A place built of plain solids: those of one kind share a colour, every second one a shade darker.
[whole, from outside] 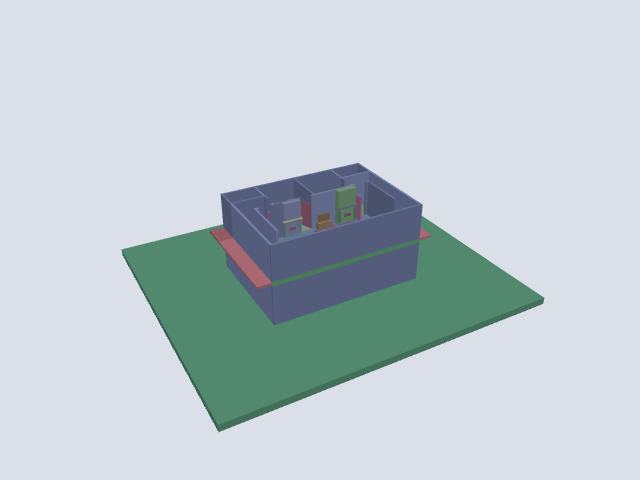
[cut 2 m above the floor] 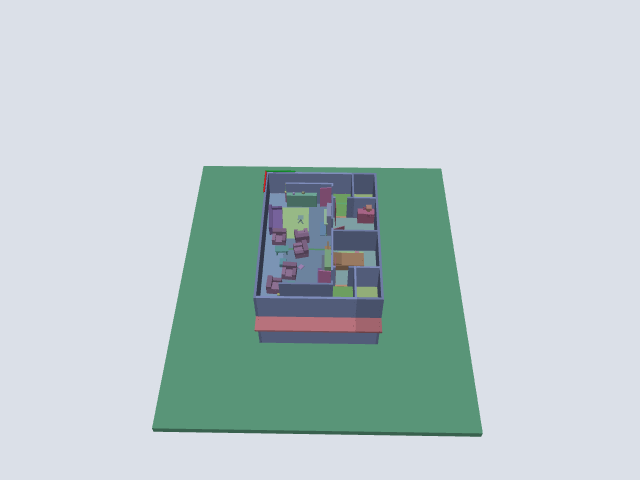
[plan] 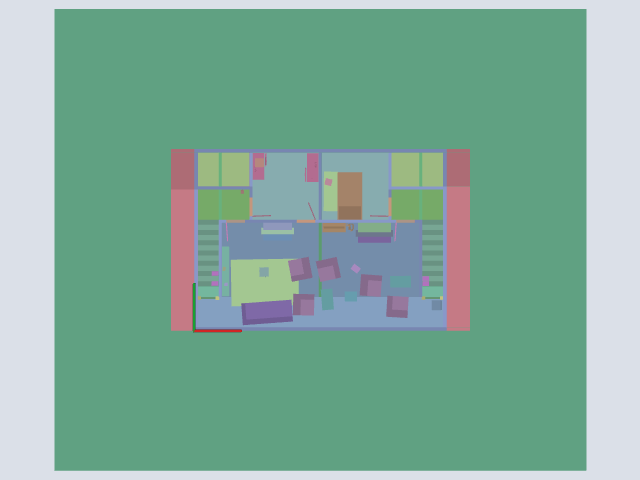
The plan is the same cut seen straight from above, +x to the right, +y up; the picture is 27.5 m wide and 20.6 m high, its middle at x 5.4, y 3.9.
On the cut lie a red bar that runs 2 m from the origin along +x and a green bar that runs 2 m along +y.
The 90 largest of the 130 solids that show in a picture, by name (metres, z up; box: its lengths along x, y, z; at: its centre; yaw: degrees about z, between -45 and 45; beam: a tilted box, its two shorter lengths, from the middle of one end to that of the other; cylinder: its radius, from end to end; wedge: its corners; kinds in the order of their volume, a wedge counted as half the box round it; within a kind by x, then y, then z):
{
 "under_1": {"box": [22.84, 19.81, 0.5], "at": [5.42, 3.9, -0.52]},
 "stair_1": {"box": [0.89, 2.86, 0.51], "at": [0.6, 3.34, -0.05]},
 "stair_2": {"box": [0.89, 2.64, 0.71], "at": [0.6, 3.45, 0.06]},
 "stair_3": {"box": [0.89, 2.42, 0.92], "at": [0.6, 3.56, 0.16]},
 "stair_4": {"box": [0.89, 2.2, 1.13], "at": [0.6, 3.67, 0.26]},
 "stair_5": {"box": [0.89, 1.98, 1.34], "at": [0.6, 3.78, 0.37]},
 "stair_6": {"box": [0.89, 1.76, 1.54], "at": [0.6, 3.89, 0.47]},
 "stair_7": {"box": [0.89, 1.54, 1.75], "at": [0.6, 4.0, 0.57]},
 "stair_8": {"box": [0.89, 1.32, 1.96], "at": [0.6, 4.11, 0.68]},
 "stair_9": {"box": [0.89, 1.1, 2.16], "at": [0.6, 4.22, 0.78]},
 "stair_10": {"box": [0.89, 0.88, 2.37], "at": [0.6, 4.33, 0.89]},
 "stair_11": {"box": [0.89, 0.66, 2.58], "at": [0.6, 4.44, 0.99]},
 "stair_12": {"box": [0.89, 0.44, 2.79], "at": [0.6, 4.55, 1.09]},
 "stair_13": {"box": [0.89, 0.22, 2.99], "at": [0.6, 4.66, 1.2]},
 "stair_14": {"box": [0.89, 2.86, 0.51], "at": [10.23, 3.34, -0.05]},
 "stair_15": {"box": [0.89, 2.64, 0.71], "at": [10.23, 3.45, 0.06]},
 "stair_16": {"box": [0.89, 2.42, 0.92], "at": [10.23, 3.56, 0.16]},
 "stair_17": {"box": [0.89, 2.2, 1.13], "at": [10.23, 3.67, 0.26]},
 "stair_18": {"box": [0.89, 1.98, 1.34], "at": [10.23, 3.78, 0.37]},
 "stair_19": {"box": [0.89, 1.76, 1.54], "at": [10.23, 3.89, 0.47]},
 "stair_20": {"box": [0.89, 1.54, 1.75], "at": [10.23, 4.0, 0.57]},
 "stair_21": {"box": [0.89, 1.32, 1.96], "at": [10.23, 4.11, 0.68]},
 "stair_22": {"box": [0.89, 1.1, 2.16], "at": [10.23, 4.22, 0.78]},
 "stair_23": {"box": [0.89, 0.88, 2.37], "at": [10.23, 4.33, 0.89]},
 "stair_24": {"box": [0.89, 0.66, 2.58], "at": [10.23, 4.44, 0.99]},
 "stair_25": {"box": [0.89, 0.44, 2.79], "at": [10.23, 4.55, 1.09]},
 "stair_26": {"box": [0.89, 0.22, 2.99], "at": [10.23, 4.66, 1.2]},
 "wall_1": {"box": [0.16, 5.91, 2.54], "at": [0.08, 3.12, 4.17]},
 "wall_2": {"box": [0.16, 7.49, 2.9], "at": [0.08, 3.9, 1.15]},
 "wall_3": {"box": [0.16, 1.45, 2.54], "at": [0.08, 6.92, 4.17]},
 "wall_4": {"box": [0.13, 3.19, 2.54], "at": [1.11, 3.04, 4.17]},
 "wall_5": {"box": [2.5, 0.13, 2.54], "at": [1.25, 6.13, 4.17]},
 "wall_6": {"box": [0.13, 0.35, 2.54], "at": [2.44, 5.89, 4.17]},
 "wall_7": {"box": [0.13, 1.45, 2.54], "at": [2.44, 6.92, 4.17]},
 "wall_8": {"box": [2.22, 0.13, 2.54], "at": [3.29, 4.71, 4.17]},
 "wall_9": {"box": [10.84, 0.16, 5.74], "at": [5.42, 0.08, 2.57]},
 "wall_10": {"box": [0.13, 2.88, 2.54], "at": [5.42, 6.21, 4.17]},
 "wall_11": {"box": [10.84, 0.16, 5.74], "at": [5.42, 7.73, 2.57]},
 "wall_12": {"box": [3.47, 0.13, 2.54], "at": [6.93, 4.71, 4.17]},
 "wall_13": {"box": [0.13, 0.35, 2.54], "at": [8.4, 5.89, 4.17]},
 "wall_14": {"box": [0.13, 1.45, 2.54], "at": [8.4, 6.92, 4.17]},
 "wall_15": {"box": [2.5, 0.13, 2.54], "at": [9.59, 6.13, 4.17]},
 "wall_16": {"box": [0.32, 0.13, 2.54], "at": [9.63, 4.71, 4.17]},
 "wall_17": {"box": [0.13, 3.19, 2.54], "at": [9.72, 3.04, 4.17]},
 "wall_18": {"box": [0.16, 5.91, 2.54], "at": [10.76, 3.12, 4.17]},
 "wall_19": {"box": [0.16, 7.49, 2.9], "at": [10.76, 3.9, 1.15]},
 "wall_20": {"box": [0.16, 1.45, 2.54], "at": [10.76, 6.92, 4.17]},
 "floor_house_body_1": {"box": [5.19, 1.75, 0.5], "at": [2.75, 1.03, -0.25]},
 "floor_house_body_2": {"box": [5.2, 1.75, 0.5], "at": [8.08, 1.03, -0.25]},
 "upper_floor_loomshop_1": {"box": [10.52, 1.29, 0.16], "at": [5.42, 0.81, 2.82]},
 "upper_floor_loomshop_2": {"box": [8.48, 3.19, 0.16], "at": [5.42, 3.04, 2.82]},
 "floor_back_kitchen_1": {"box": [4.18, 2.88, 0.5], "at": [7.57, 6.21, -0.25]},
 "upper_floor_chamber_1": {"box": [2.85, 2.88, 0.16], "at": [3.92, 6.21, 2.82]},
 "upper_floor_chamber_2": {"box": [2.86, 2.88, 0.16], "at": [6.91, 6.21, 2.82]},
 "upper_floor_next_1": {"box": [1.0, 5.91, 0.16], "at": [-0.5, 3.12, 2.82]},
 "upper_floor_next_2": {"box": [1.0, 1.45, 0.16], "at": [-0.5, 6.92, 2.82]},
 "upper_floor_next_3": {"box": [1.0, 5.91, 0.16], "at": [11.34, 3.12, 2.82]},
 "upper_floor_next_4": {"box": [1.0, 1.45, 0.16], "at": [11.34, 6.92, 2.82]},
 "armchair_club_1": {"box": [0.33, 0.92, 0.38], "at": [4.41, 1.13, 3.51], "yaw": -1.2},
 "armchair_club_2": {"box": [0.9, 0.92, 0.35], "at": [4.55, 2.64, 3.14], "yaw": 11.1},
 "armchair_club_3": {"box": [0.9, 0.92, 0.35], "at": [4.7, 1.12, 3.14], "yaw": -1.2},
 "armchair_club_4": {"box": [0.33, 0.92, 0.38], "at": [4.84, 2.7, 3.51], "yaw": 11.1},
 "armchair_club_5": {"box": [0.92, 0.33, 0.38], "at": [5.7, 2.92, 3.51], "yaw": 12.4},
 "armchair_club_6": {"box": [0.92, 0.9, 0.35], "at": [5.76, 2.63, 3.14], "yaw": 12.4},
 "armchair_club_7": {"box": [0.33, 0.92, 0.38], "at": [7.29, 1.97, 3.51], "yaw": -4.1},
 "armchair_club_8": {"box": [0.9, 0.92, 0.35], "at": [7.59, 1.95, 3.14], "yaw": -4.1},
 "armchair_club_9": {"box": [0.92, 0.33, 0.38], "at": [8.7, 0.74, 3.51], "yaw": -3.4},
 "armchair_club_10": {"box": [0.92, 0.9, 0.35], "at": [8.72, 1.03, 3.14], "yaw": -3.4},
 "fixture_breast_loomshop~_1": {"box": [1.42, 0.41, 2.59], "at": [7.74, 4.43, 4.14]},
 "chest_drawers_1": {"box": [0.5, 1.15, 0.99], "at": [2.76, 7.05, 3.4]},
 "chest_drawers_2": {"box": [0.5, 1.24, 1.03], "at": [5.09, 7.01, 3.42]},
 "upper_floor_wool_chamber_1": {"box": [2.21, 1.45, 0.16], "at": [1.26, 6.92, 2.82]},
 "upper_floor_wool_chamber_2": {"box": [2.21, 1.45, 0.16], "at": [9.57, 6.92, 2.82]},
 "fixture_breast_loomshop_1": {"box": [1.24, 0.31, 2.59], "at": [3.58, 4.49, 4.14]},
 "child_bed_1": {"box": [0.96, 0.55, 0.2], "at": [6.68, 5.08, 3.48]},
 "child_bed_2": {"box": [1.06, 2.06, 0.4], "at": [6.68, 5.78, 3.28]},
 "wall_band_1": {"box": [0.13, 2.88, 0.31], "at": [1.11, 6.21, 2.74]},
 "wall_band_2": {"box": [10.84, 0.16, 0.31], "at": [5.42, 0.08, 2.74]},
 "wall_band_3": {"box": [0.13, 4.48, 0.31], "at": [5.42, 2.4, 2.74]},
 "wall_band_4": {"box": [0.13, 2.88, 0.31], "at": [9.72, 6.21, 2.74]},
 "upper_floor_landing_1": {"box": [2.21, 1.3, 0.16], "at": [1.26, 5.42, 2.82]},
 "upper_floor_landing_2": {"box": [2.21, 1.3, 0.16], "at": [9.57, 5.42, 2.82]},
 "sofa_1": {"box": [2.16, 0.93, 0.34], "at": [3.13, 0.79, 3.18], "yaw": 4.2},
 "sofa_2": {"box": [2.16, 0.23, 0.39], "at": [3.16, 0.44, 3.54], "yaw": 4.2},
 "bookcase_1": {"box": [0.31, 2.14, 1.15], "at": [1.35, 2.55, 3.47]},
 "rug_1": {"box": [2.9, 2.0, 0.08], "at": [3.04, 2.08, 2.87], "yaw": 0.9},
 "rug_2": {"box": [0.62, 1.7, 0.08], "at": [5.87, 5.99, 2.87], "yaw": -0.5},
 "tv_board_1": {"box": [1.0, 0.4, 0.48], "at": [6.01, 4.43, 3.14]},
 "stacking_chair_1": {"box": [0.42, 0.44, 0.67], "at": [10.4, 1.1, 3.23]},
 "leaf_loomshop_door_1": {"box": [0.05, 0.8, 1.86], "at": [1.41, 4.24, 3.83], "yaw": 4.0}
}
